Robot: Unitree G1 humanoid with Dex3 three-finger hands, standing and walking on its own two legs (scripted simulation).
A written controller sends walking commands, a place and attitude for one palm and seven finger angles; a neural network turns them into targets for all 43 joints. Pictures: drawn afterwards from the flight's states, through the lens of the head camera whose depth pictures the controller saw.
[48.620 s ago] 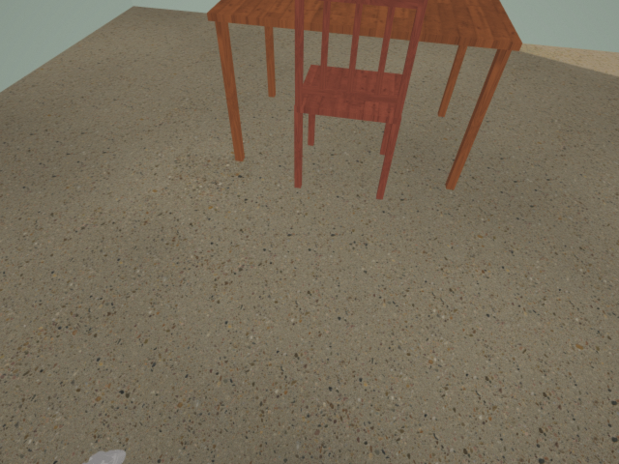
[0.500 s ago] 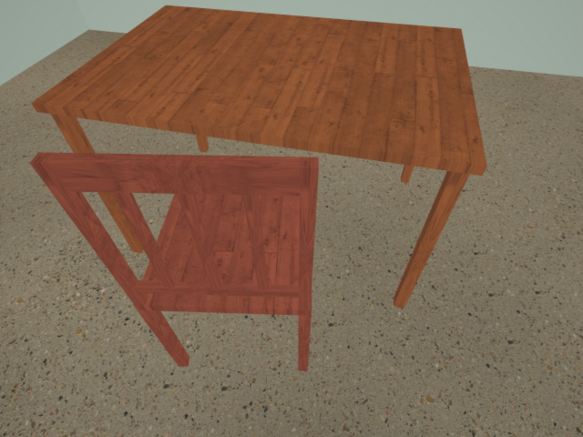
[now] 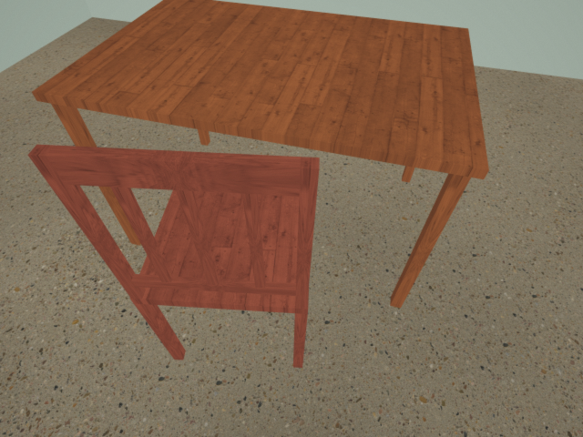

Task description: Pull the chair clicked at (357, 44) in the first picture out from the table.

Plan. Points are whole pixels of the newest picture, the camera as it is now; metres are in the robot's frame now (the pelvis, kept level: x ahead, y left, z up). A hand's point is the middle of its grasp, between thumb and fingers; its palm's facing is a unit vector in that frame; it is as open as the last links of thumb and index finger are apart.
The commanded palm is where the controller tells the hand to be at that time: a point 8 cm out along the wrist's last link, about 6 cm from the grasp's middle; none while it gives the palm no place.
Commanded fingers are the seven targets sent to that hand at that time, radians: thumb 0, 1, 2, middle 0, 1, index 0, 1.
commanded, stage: look again from close up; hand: left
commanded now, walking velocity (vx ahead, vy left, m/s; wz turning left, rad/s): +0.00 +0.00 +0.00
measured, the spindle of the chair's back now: (201, 241) +0.47 +0.21 -0.09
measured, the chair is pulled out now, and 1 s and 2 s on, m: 0.21 0.21 0.21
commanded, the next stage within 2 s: raise the hand toward the chair's back in 0.24 s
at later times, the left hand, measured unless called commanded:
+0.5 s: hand out of the picture +0.13 +0.20 -0.07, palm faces +0.26 -0.95 -0.20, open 7.4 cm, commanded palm +0.09 +0.22 -0.07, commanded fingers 0.00 0.69 0.81 -0.18 -0.27 -0.18 -0.27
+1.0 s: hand (155, 435) +0.13 +0.18 -0.04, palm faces -0.01 -1.00 -0.09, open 11.3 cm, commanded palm +0.11 +0.24 -0.06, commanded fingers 0.00 0.11 0.56 -0.12 -0.18 -0.12 -0.18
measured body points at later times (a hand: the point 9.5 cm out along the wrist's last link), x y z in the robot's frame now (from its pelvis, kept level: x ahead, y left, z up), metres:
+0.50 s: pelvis -0.02 +0.00 -0.01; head -0.01 -0.02 +0.44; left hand +0.11 +0.25 -0.05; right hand +0.05 -0.25 -0.15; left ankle -0.04 +0.11 -0.74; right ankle +0.00 -0.10 -0.74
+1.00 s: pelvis -0.07 +0.00 -0.11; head +0.00 +0.01 +0.33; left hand +0.13 +0.24 -0.03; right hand +0.19 -0.18 -0.17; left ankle -0.04 +0.11 -0.74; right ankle +0.00 -0.10 -0.74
